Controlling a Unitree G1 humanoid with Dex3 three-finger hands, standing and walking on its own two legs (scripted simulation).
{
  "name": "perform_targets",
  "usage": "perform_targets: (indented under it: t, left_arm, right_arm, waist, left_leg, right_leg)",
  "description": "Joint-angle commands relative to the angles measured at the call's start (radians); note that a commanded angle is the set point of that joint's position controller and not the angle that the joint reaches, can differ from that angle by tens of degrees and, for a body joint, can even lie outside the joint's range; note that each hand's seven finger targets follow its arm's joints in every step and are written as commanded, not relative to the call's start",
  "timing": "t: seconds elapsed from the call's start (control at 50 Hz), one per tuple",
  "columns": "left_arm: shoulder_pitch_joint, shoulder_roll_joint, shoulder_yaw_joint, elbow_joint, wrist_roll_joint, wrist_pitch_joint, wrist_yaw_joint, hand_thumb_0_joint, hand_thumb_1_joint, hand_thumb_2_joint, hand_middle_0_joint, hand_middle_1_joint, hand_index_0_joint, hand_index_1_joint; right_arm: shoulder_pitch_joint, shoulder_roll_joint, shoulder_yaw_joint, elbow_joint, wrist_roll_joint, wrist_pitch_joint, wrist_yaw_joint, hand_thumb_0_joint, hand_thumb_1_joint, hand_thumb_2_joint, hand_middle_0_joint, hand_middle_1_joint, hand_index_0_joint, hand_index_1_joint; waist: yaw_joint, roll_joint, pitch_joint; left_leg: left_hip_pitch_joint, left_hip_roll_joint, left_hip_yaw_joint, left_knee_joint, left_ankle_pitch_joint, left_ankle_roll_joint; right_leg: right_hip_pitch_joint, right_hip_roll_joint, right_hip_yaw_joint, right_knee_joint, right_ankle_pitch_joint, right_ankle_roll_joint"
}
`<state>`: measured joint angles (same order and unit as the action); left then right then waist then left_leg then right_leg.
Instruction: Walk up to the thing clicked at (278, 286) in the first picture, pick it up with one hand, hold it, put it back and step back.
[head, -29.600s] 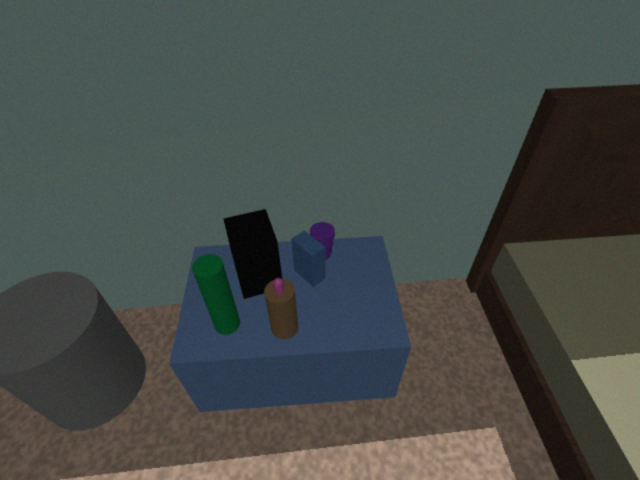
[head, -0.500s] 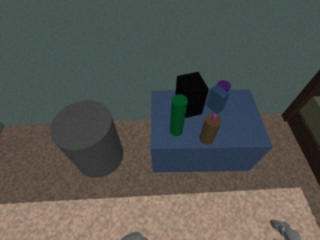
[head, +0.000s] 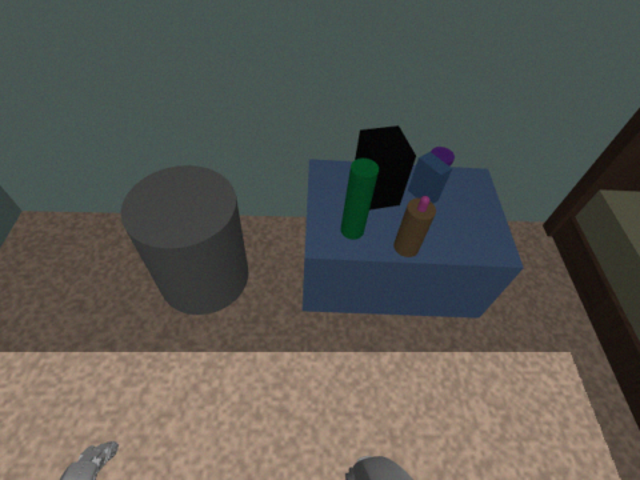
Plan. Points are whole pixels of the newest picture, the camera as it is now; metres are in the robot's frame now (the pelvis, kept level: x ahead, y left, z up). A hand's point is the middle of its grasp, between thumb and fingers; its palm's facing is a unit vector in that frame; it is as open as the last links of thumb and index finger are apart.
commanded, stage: step back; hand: right
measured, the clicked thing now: (415, 224) +0.77 -0.26 -0.33
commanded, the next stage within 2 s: stand in 1.76 s
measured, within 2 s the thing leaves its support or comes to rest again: neither
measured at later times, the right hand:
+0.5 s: hand out of the picture -0.09 -0.31 -0.16, palm faces -0.06 +0.91 -0.40, open 7.4 cm
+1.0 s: hand out of the picture -0.21 -0.33 -0.14, palm faces -0.02 +0.92 -0.40, open 7.4 cm
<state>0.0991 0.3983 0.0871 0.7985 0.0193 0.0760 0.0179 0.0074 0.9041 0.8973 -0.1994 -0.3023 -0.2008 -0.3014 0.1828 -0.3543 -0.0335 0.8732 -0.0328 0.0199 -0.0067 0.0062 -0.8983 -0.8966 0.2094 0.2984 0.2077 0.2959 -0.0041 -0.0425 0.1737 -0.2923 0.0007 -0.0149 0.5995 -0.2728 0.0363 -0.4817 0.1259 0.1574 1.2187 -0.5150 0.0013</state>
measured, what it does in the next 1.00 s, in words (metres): walks backwards: right foot, then left foot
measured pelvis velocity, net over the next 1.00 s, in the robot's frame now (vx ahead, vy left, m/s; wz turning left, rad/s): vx -0.30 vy -0.06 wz -0.02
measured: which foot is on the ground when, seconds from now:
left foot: down 0.00-0.26, up 0.28-0.54, down 0.56-1.00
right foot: up 0.00-0.22, down 0.24-0.58, up 0.60-0.84, down 0.86-1.00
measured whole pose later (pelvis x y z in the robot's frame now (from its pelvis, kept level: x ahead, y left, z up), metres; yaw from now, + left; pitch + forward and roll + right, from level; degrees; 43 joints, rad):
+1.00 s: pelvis -0.30 -0.06 +0.00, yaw -1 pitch -2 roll -1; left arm 0.25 0.35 0.06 0.98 0.05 0.00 -0.01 0.01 0.90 0.90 -0.20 -0.30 -0.20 -0.30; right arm 0.18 -0.41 -0.05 0.93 -0.02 0.02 0.01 0.00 -0.90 -0.90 0.21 0.30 0.20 0.30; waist 0.04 0.03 0.06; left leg -0.39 -0.01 -0.08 0.78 -0.41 -0.01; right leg -0.18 0.02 0.05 0.58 -0.36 0.00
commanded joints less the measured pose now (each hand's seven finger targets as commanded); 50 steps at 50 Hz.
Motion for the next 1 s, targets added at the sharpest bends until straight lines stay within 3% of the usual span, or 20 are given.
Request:
perform_targets:
  t: [0.0,0.18,0.2,0.22,0.24,0.26,0.32,0.46,0.52,0.54,0.56,0.58,0.62,0.66,0.74,0.8,0.84,0.86,0.88,0.98]
  left_arm:
    - [0.05,0.164,0.053,-0.073,0.008,-0.031,0.003,0.0,0.9,0.9,-0.2,-0.3,-0.2,-0.3]
    - [0.228,0.149,0.045,0.027,0.009,-0.041,-0.024,0.0,0.9,0.9,-0.2,-0.3,-0.2,-0.3]
    - [0.261,0.173,0.054,0.038,0.019,-0.044,-0.021,0.0,0.9,0.9,-0.2,-0.3,-0.2,-0.3]
    - [0.244,0.24,0.074,0.025,0.035,-0.047,-0.022,0.0,0.9,0.9,-0.2,-0.3,-0.2,-0.3]
    - [0.146,0.343,0.095,-0.011,0.03,-0.039,-0.025,0.0,0.9,0.9,-0.2,-0.3,-0.2,-0.3]
    - [0.063,0.368,0.096,-0.053,0.032,-0.046,-0.018,0.0,0.9,0.9,-0.2,-0.3,-0.2,-0.3]
    - [-0.068,0.227,0.059,-0.078,0.029,-0.055,-0.003,0.0,0.9,0.9,-0.2,-0.3,-0.2,-0.3]
    - [0.058,0.226,0.052,-0.08,0.029,-0.039,0.011,0.0,0.9,0.9,-0.2,-0.3,-0.2,-0.3]
    - [0.042,0.204,0.031,-0.094,0.008,-0.019,0.002,0.0,0.9,0.9,-0.2,-0.3,-0.2,-0.3]
    - [0.066,0.165,0.017,-0.102,0.005,-0.018,-0.001,0.0,0.9,0.9,-0.2,-0.3,-0.2,-0.3]
    - [0.0,0.172,0.02,-0.125,-0.007,-0.019,0.004,0.0,0.9,0.9,-0.2,-0.3,-0.2,-0.3]
    - [-0.062,0.197,0.042,-0.116,0.007,-0.013,0.01,0.0,0.9,0.9,-0.2,-0.3,-0.2,-0.3]
    - [-0.002,0.174,0.039,-0.075,-0.01,-0.006,0.006,0.0,0.9,0.9,-0.2,-0.3,-0.2,-0.3]
    - [0.083,0.189,0.044,-0.032,-0.008,-0.013,-0.002,0.0,0.9,0.9,-0.2,-0.3,-0.2,-0.3]
    - [0.058,0.161,0.028,-0.014,0.011,-0.052,-0.03,0.0,0.9,0.9,-0.2,-0.3,-0.2,-0.3]
    - [0.149,0.145,0.028,0.064,0.012,-0.085,-0.02,0.0,0.9,0.9,-0.2,-0.3,-0.2,-0.3]
    - [0.188,0.226,0.056,0.092,0.036,-0.106,-0.009,0.0,0.9,0.9,-0.2,-0.3,-0.2,-0.3]
    - [0.122,0.303,0.067,0.062,0.038,-0.108,-0.006,0.0,0.9,0.9,-0.2,-0.3,-0.2,-0.3]
    - [0.036,0.326,0.067,0.048,0.036,-0.109,-0.008,0.0,0.9,0.9,-0.2,-0.3,-0.2,-0.3]
    - [0.018,0.242,0.038,0.061,0.029,-0.125,-0.016,0.0,0.9,0.9,-0.2,-0.3,-0.2,-0.3]
  right_arm:
    - [0.008,-0.257,-0.086,-0.098,0.001,-0.028,-0.032,0.0,-0.9,-0.9,0.2,0.3,0.2,0.3]
    - [-0.065,-0.325,-0.096,-0.137,0.004,0.008,-0.018,0.0,-0.9,-0.9,0.2,0.3,0.2,0.3]
    - [-0.07,-0.299,-0.084,-0.139,0.011,0.011,-0.014,0.0,-0.9,-0.9,0.2,0.3,0.2,0.3]
    - [-0.064,-0.248,-0.072,-0.151,0.015,0.01,-0.013,0.0,-0.9,-0.9,0.2,0.3,0.2,0.3]
    - [-0.11,-0.213,-0.069,-0.16,0.022,0.009,-0.028,0.0,-0.9,-0.9,0.2,0.3,0.2,0.3]
    - [-0.105,-0.255,-0.088,-0.153,0.017,0.014,-0.037,0.0,-0.9,-0.9,0.2,0.3,0.2,0.3]
    - [0.007,-0.234,-0.071,-0.092,0.032,0.004,-0.031,0.0,-0.9,-0.9,0.2,0.3,0.2,0.3]
    - [0.018,-0.202,-0.055,-0.096,0.011,-0.016,-0.03,0.0,-0.9,-0.9,0.2,0.3,0.2,0.3]
    - [0.113,-0.219,-0.068,-0.04,0.007,-0.025,-0.03,0.0,-0.9,-0.9,0.2,0.3,0.2,0.3]
    - [0.102,-0.281,-0.084,-0.045,-0.005,-0.026,-0.032,0.0,-0.9,-0.9,0.2,0.3,0.2,0.3]
    - [0.031,-0.422,-0.103,-0.069,0.006,-0.015,-0.02,0.0,-0.9,-0.9,0.2,0.3,0.2,0.3]
    - [0.017,-0.424,-0.11,-0.08,-0.007,-0.021,-0.023,0.0,-0.9,-0.9,0.2,0.3,0.2,0.3]
    - [-0.037,-0.328,-0.076,-0.076,-0.008,-0.029,-0.035,0.0,-0.9,-0.9,0.2,0.3,0.2,0.3]
    - [-0.074,-0.299,-0.073,-0.083,-0.004,-0.034,-0.038,0.0,-0.9,-0.9,0.2,0.3,0.2,0.3]
    - [-0.015,-0.272,-0.08,-0.068,-0.019,-0.034,-0.016,0.0,-0.9,-0.9,0.2,0.3,0.2,0.3]
    - [-0.028,-0.294,-0.083,-0.055,-0.015,-0.013,-0.005,0.0,-0.9,-0.9,0.2,0.3,0.2,0.3]
    - [-0.005,-0.19,-0.053,-0.07,-0.004,-0.012,0.0,0.0,-0.9,-0.9,0.2,0.3,0.2,0.3]
    - [-0.084,-0.177,-0.048,-0.087,-0.002,-0.014,-0.006,0.0,-0.9,-0.9,0.2,0.3,0.2,0.3]
    - [-0.09,-0.225,-0.068,-0.067,-0.002,-0.015,-0.01,0.0,-0.9,-0.9,0.2,0.3,0.2,0.3]
    - [-0.044,-0.21,-0.058,-0.007,0.013,-0.048,0.014,0.0,-0.9,-0.9,0.2,0.3,0.2,0.3]
  waist:
    - [-0.013,0.16,-0.202]
    - [0.039,0.257,-0.304]
    - [0.056,0.219,-0.293]
    - [0.049,0.037,-0.227]
    - [0.081,-0.232,-0.156]
    - [0.06,-0.214,-0.078]
    - [-0.028,-0.087,-0.09]
    - [0.053,-0.183,-0.206]
    - [0.012,-0.098,-0.254]
    - [0.024,0.043,-0.268]
    - [-0.002,0.28,-0.247]
    - [-0.039,0.245,-0.203]
    - [0.029,0.103,-0.211]
    - [0.059,0.141,-0.194]
    - [-0.018,0.219,-0.196]
    - [0.025,0.22,-0.216]
    - [0.028,-0.012,-0.191]
    - [0.071,-0.105,-0.141]
    - [0.048,-0.091,-0.055]
    - [0.026,-0.106,-0.104]
  left_leg:
    - [0.225,0.254,-0.228,-0.136,0.526,0.215]
    - [0.055,0.229,-0.178,-0.128,0.196,0.13]
    - [-0.03,0.201,-0.167,-0.095,0.102,0.081]
    - [-0.229,0.08,-0.133,0.039,-0.083,0.015]
    - [-0.237,-0.093,-0.034,0.319,-0.294,-0.041]
    - [-0.201,-0.052,-0.141,0.509,-0.326,-0.055]
    - [-0.147,-0.107,-0.127,0.589,-0.185,-0.042]
    - [-0.146,-0.037,0.004,0.142,-0.242,-0.043]
    - [0.07,-0.015,0.001,-0.191,0.086,-0.015]
    - [0.162,0.161,-0.239,-0.22,0.207,0.047]
    - [0.054,0.377,-0.47,-0.249,0.355,0.22]
    - [-0.075,0.444,-0.57,-0.279,0.375,0.297]
    - [-0.02,0.31,-0.316,-0.187,0.493,0.226]
    - [-0.036,0.257,-0.217,-0.178,0.316,0.184]
    - [0.111,0.208,-0.227,-0.235,-0.201,0.161]
    - [0.062,0.198,-0.17,-0.14,-0.101,0.126]
    - [-0.247,0.071,-0.062,0.111,-0.179,0.015]
    - [-0.257,0.0,-0.069,0.175,-0.278,-0.03]
    - [-0.167,0.037,-0.136,0.262,-0.257,-0.048]
    - [-0.038,-0.002,-0.038,0.097,-0.152,-0.045]
  right_leg:
    - [-0.041,-0.039,0.008,-0.057,-0.005,0.038]
    - [0.328,-0.097,-0.174,-0.738,0.186,-0.028]
    - [0.375,-0.123,-0.128,-0.77,0.202,-0.051]
    - [0.381,-0.266,0.127,-0.834,0.068,-0.106]
    - [0.136,-0.49,0.355,-0.963,0.037,-0.254]
    - [-0.037,-0.572,0.425,-0.995,0.06,-0.314]
    - [0.021,-0.354,0.048,-0.829,0.405,-0.2]
    - [0.397,-0.374,0.042,-0.676,0.702,-0.192]
    - [0.296,-0.321,0.004,-0.541,0.601,-0.116]
    - [0.13,-0.247,-0.035,-0.448,0.393,-0.066]
    - [0.057,-0.088,-0.179,-0.28,-0.031,-0.015]
    - [0.086,-0.095,-0.042,-0.071,-0.14,-0.006]
    - [0.053,-0.057,0.047,0.056,-0.057,-0.023]
    - [0.071,-0.057,0.012,0.033,0.018,-0.022]
    - [0.096,-0.104,-0.103,-0.444,-0.033,0.005]
    - [0.316,-0.084,-0.169,-0.894,0.122,-0.029]
    - [0.505,-0.245,0.17,-0.943,0.033,-0.095]
    - [0.281,-0.442,0.366,-0.987,-0.158,-0.201]
    - [0.076,-0.494,0.399,-0.994,-0.241,-0.243]
    - [0.181,-0.344,0.109,-0.9,0.106,-0.165]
